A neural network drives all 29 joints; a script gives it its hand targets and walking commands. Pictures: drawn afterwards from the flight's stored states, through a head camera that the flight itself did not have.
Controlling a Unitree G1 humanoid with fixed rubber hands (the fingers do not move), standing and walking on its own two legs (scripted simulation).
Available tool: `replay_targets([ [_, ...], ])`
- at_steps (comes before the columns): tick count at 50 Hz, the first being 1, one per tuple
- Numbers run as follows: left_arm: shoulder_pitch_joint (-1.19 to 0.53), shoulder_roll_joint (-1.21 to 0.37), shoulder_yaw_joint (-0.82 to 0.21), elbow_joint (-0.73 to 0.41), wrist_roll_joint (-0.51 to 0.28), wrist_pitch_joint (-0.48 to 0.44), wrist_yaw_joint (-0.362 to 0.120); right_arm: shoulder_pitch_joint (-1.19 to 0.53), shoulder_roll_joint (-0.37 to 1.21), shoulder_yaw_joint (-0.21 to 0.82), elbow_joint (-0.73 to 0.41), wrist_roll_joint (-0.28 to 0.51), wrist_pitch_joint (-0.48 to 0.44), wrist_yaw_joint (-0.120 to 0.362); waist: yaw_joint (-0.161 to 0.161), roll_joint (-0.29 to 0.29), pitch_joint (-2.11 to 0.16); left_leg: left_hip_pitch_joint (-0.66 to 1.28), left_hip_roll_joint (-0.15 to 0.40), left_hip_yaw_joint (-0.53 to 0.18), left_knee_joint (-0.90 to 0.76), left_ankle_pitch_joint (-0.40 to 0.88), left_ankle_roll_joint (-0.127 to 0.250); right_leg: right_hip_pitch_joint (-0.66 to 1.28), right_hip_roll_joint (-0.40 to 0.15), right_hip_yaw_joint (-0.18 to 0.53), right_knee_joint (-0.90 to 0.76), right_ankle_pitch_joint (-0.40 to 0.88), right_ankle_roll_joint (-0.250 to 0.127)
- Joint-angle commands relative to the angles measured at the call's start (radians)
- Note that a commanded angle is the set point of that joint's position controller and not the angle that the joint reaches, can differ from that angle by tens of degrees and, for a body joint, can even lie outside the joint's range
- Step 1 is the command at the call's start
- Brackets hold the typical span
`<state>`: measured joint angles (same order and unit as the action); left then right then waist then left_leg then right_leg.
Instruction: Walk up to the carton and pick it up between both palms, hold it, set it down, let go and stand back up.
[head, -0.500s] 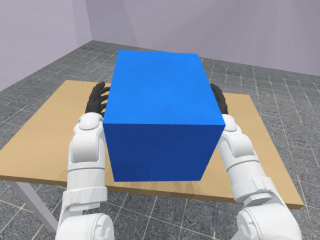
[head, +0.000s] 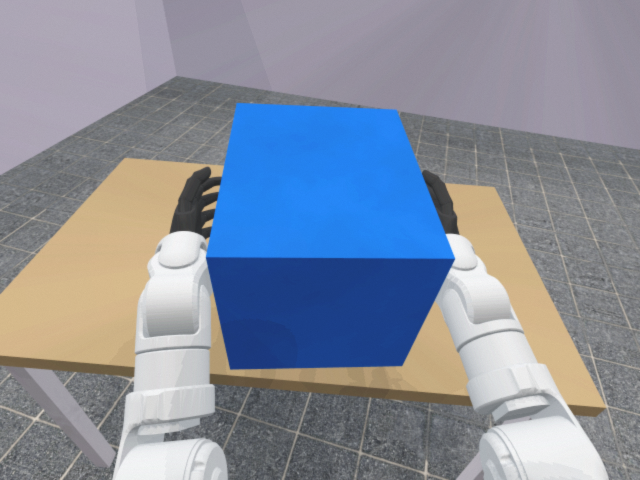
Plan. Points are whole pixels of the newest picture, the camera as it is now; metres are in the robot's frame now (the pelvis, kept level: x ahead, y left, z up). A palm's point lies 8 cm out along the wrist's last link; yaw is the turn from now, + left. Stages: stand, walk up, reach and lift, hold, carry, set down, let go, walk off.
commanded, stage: hold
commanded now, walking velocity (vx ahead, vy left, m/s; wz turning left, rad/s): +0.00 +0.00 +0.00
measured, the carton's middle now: (318, 232) +0.38 +0.01 +0.17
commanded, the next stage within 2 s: none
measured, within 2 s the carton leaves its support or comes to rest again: neither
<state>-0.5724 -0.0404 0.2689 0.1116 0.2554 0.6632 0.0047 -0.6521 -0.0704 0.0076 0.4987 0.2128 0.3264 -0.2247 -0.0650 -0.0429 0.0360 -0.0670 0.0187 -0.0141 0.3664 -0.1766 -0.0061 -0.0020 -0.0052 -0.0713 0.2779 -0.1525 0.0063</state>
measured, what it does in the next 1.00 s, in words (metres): stands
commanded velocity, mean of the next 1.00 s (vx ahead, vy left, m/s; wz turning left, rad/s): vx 0.00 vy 0.00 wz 0.00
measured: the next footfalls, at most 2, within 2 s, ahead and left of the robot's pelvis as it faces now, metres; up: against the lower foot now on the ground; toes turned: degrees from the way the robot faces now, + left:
none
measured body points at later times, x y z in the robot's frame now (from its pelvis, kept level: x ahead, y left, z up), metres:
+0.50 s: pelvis +0.00 +0.00 +0.00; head -0.04 +0.02 +0.45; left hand +0.37 +0.15 +0.18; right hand +0.37 -0.15 +0.18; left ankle +0.02 +0.12 -0.75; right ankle +0.01 -0.12 -0.75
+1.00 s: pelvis +0.00 +0.00 +0.00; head -0.04 +0.02 +0.45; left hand +0.37 +0.15 +0.17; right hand +0.38 -0.15 +0.17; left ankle +0.02 +0.12 -0.75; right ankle +0.01 -0.12 -0.75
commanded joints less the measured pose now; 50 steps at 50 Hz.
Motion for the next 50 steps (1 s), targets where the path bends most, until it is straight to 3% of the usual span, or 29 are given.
replay_targets([
  [1,-0.644,-0.577,-0.555,-0.116,-0.138,-0.057,-0.136,-0.761,0.642,0.386,-0.347,0.069,-0.071,0.097,-0.01,0.073,-0.46,0.155,-0.062,0.014,-0.015,0.302,-0.039,0.067,0.072,-0.002,-0.018,0.188,0.035],
  [14,-0.65,-0.564,-0.536,-0.106,-0.132,-0.057,-0.15,-0.756,0.649,0.383,-0.338,0.065,-0.063,0.092,-0.012,0.068,-0.446,0.132,-0.068,0.016,-0.026,0.275,-0.033,0.088,0.065,0.0,-0.016,0.205,0.042],
  [15,-0.626,-0.581,-0.567,-0.139,-0.134,-0.055,-0.152,-0.747,0.65,0.379,-0.376,0.079,-0.068,0.093,-0.027,0.097,-0.46,0.156,-0.069,0.026,-0.019,0.304,-0.034,0.092,0.064,-0.001,-0.006,0.253,0.039],
  [17,-0.576,-0.568,-0.557,-0.139,-0.127,-0.051,-0.153,-0.719,0.625,0.404,-0.385,0.091,-0.064,0.09,-0.019,0.098,-0.474,0.186,-0.071,0.024,-0.008,0.345,-0.039,0.102,0.069,-0.007,-0.001,0.291,0.046],
  [18,-0.581,-0.547,-0.554,-0.126,-0.118,-0.05,-0.155,-0.714,0.626,0.394,-0.377,0.085,-0.059,0.087,-0.031,0.071,-0.448,0.17,-0.069,0.025,-0.016,0.308,-0.033,0.104,0.067,-0.002,-0.006,0.279,0.049],
  [20,-0.626,-0.554,-0.565,-0.144,-0.126,-0.062,-0.154,-0.722,0.633,0.381,-0.361,0.062,-0.058,0.092,-0.038,0.074,-0.435,0.149,-0.066,0.015,-0.036,0.262,-0.035,0.073,0.065,-0.01,-0.005,0.219,0.044],
  [24,-0.672,-0.575,-0.572,-0.163,-0.144,-0.071,-0.144,-0.744,0.654,0.381,-0.355,0.064,-0.069,0.111,-0.016,0.087,-0.469,0.167,-0.064,0.02,-0.034,0.247,-0.036,0.041,0.072,-0.023,-0.01,0.165,0.037],
  [27,-0.649,-0.581,-0.571,-0.101,-0.138,-0.067,-0.134,-0.772,0.638,0.368,-0.349,0.051,-0.075,0.116,-0.008,0.084,-0.416,0.158,-0.055,0.022,-0.037,0.245,-0.038,0.012,0.076,-0.021,-0.016,0.131,0.03],
  [30,-0.643,-0.57,-0.513,-0.032,-0.106,-0.057,-0.142,-0.778,0.645,0.34,-0.274,0.028,-0.069,0.122,0.003,0.035,-0.34,0.105,-0.057,0.034,-0.072,0.111,-0.013,-0.001,0.063,-0.011,-0.033,0.043,0.033],
  [32,-0.66,-0.584,-0.522,-0.051,-0.129,-0.062,-0.143,-0.788,0.654,0.344,-0.281,0.036,-0.075,0.125,-0.003,0.061,-0.394,0.113,-0.06,0.041,-0.065,0.138,-0.014,0.043,0.065,-0.006,-0.03,0.07,0.031],
  [36,-0.65,-0.55,-0.482,-0.014,-0.104,-0.07,-0.156,-0.798,0.669,0.36,-0.283,0.045,-0.084,0.116,0.003,0.025,-0.419,0.118,-0.066,0.035,-0.053,0.19,-0.003,0.085,0.06,0.001,-0.018,0.177,0.051],
  [38,-0.632,-0.555,-0.516,-0.091,-0.121,-0.073,-0.155,-0.775,0.683,0.397,-0.336,0.068,-0.09,0.1,-0.015,0.023,-0.49,0.162,-0.07,0.035,-0.021,0.308,-0.009,0.134,0.061,0.006,0.01,0.333,0.063],
  [40,-0.621,-0.565,-0.54,-0.123,-0.128,-0.079,-0.154,-0.768,0.665,0.418,-0.38,0.085,-0.091,0.089,-0.01,0.05,-0.526,0.174,-0.073,0.031,-0.002,0.353,-0.021,0.151,0.067,0.0,0.018,0.377,0.065],
  [44,-0.652,-0.538,-0.508,-0.08,-0.107,-0.083,-0.155,-0.754,0.662,0.38,-0.309,0.05,-0.08,0.101,-0.004,0.037,-0.403,0.104,-0.076,0.031,-0.06,0.18,-0.014,0.078,0.058,-0.009,-0.014,0.177,0.057],
  [47,-0.671,-0.566,-0.519,-0.07,-0.116,-0.08,-0.153,-0.765,0.66,0.364,-0.286,0.042,-0.084,0.113,-0.012,0.073,-0.381,0.11,-0.072,0.035,-0.06,0.168,-0.019,0.039,0.055,-0.009,-0.017,0.126,0.047],
  [50,-0.658,-0.585,-0.574,-0.128,-0.15,-0.086,-0.142,-0.788,0.664,0.403,-0.386,0.068,-0.097,0.105,-0.019,0.063,-0.505,0.186,-0.072,0.024,-0.01,0.316,-0.032,0.085,0.072,-0.007,-0.001,0.274,0.045],
])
